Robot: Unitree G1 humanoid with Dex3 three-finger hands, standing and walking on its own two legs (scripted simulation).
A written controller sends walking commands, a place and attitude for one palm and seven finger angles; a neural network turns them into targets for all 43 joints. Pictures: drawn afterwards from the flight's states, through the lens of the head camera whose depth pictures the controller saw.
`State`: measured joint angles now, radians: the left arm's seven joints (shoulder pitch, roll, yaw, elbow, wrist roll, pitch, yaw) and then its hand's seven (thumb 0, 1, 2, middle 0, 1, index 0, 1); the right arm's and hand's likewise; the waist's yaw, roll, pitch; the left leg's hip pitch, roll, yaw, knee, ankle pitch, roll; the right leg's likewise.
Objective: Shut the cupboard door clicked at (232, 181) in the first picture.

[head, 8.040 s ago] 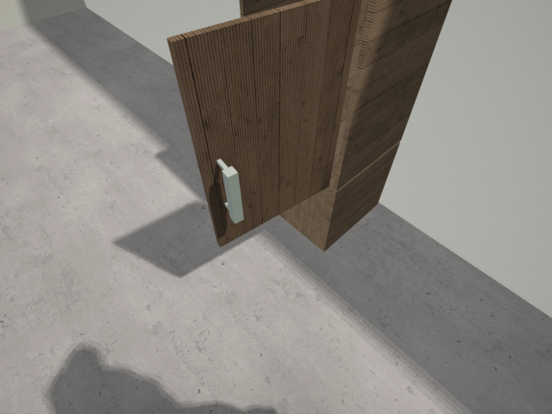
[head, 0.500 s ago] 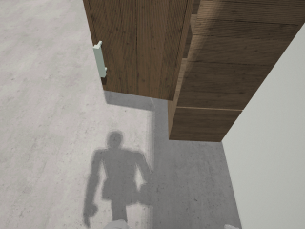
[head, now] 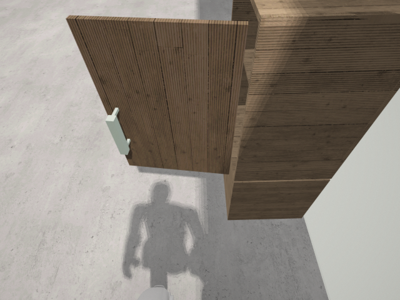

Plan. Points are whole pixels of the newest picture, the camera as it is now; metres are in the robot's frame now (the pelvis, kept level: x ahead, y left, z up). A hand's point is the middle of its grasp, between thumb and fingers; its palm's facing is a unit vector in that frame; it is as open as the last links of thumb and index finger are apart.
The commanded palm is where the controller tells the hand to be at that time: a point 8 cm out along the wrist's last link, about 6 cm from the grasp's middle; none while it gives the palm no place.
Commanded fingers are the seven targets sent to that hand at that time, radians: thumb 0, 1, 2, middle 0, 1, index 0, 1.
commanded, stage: take the last steps up to it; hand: left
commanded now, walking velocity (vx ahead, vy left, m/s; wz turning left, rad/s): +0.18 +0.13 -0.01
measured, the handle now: (120, 131) +0.62 +0.31 -0.12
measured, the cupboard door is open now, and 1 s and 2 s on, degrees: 82 82 82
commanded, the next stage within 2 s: come to a stop and stand still in 0.06 s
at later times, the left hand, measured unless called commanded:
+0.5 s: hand (105, 277) +0.19 +0.26 -0.18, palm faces -0.01 -0.97 -0.23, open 7.3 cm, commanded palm none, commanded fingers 0.00 0.90 0.90 -0.20 -0.30 -0.20 -0.30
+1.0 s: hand (107, 294) +0.16 +0.24 -0.19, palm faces -0.06 -0.98 -0.21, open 7.3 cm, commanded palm none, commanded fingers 0.00 0.90 0.90 -0.20 -0.30 -0.20 -0.30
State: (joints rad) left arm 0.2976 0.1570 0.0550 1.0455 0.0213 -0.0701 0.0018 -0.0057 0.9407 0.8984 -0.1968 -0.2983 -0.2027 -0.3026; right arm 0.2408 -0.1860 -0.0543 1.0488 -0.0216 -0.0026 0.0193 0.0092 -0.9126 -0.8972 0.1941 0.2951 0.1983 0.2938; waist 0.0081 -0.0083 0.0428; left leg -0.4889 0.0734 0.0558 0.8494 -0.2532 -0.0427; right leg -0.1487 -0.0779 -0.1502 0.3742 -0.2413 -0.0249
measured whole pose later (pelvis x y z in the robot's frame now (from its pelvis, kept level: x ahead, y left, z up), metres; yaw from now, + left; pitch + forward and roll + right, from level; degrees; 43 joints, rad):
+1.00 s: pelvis +0.10 +0.07 -0.02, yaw -4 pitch +0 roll +0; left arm 0.22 0.18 0.00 1.03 0.01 0.00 0.04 0.00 0.93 0.90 -0.20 -0.30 -0.20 -0.30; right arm 0.26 -0.16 -0.02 0.99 -0.01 0.00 -0.02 0.01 -0.91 -0.90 0.20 0.30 0.20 0.29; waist -0.01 -0.01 0.05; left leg -0.22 -0.01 0.06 0.56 -0.34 0.04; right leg -0.26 -0.02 -0.05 0.56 -0.30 -0.01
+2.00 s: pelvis +0.12 +0.05 -0.01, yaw -5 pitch +0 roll +1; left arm 0.21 0.17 -0.01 1.11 0.01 -0.01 0.03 0.00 0.91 0.90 -0.20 -0.30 -0.20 -0.30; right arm 0.24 -0.17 0.01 1.13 -0.01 -0.03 -0.03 0.01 -0.91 -0.90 0.20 0.30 0.20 0.29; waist 0.00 0.01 0.06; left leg -0.10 -0.01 0.08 0.40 -0.28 0.01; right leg -0.19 -0.01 -0.04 0.48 -0.28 -0.02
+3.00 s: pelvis +0.16 +0.12 -0.03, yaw -3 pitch +0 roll +3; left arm 0.27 0.23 0.07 1.02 0.03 0.06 0.03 0.00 0.91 0.90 -0.20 -0.30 -0.20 -0.30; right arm 0.16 -0.18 -0.03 0.93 -0.03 -0.01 -0.01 0.00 -0.91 -0.90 0.20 0.30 0.20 0.29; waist 0.04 -0.06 0.09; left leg -0.35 0.03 0.08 0.63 -0.27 -0.01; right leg -0.35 -0.10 0.00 0.97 -0.60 0.00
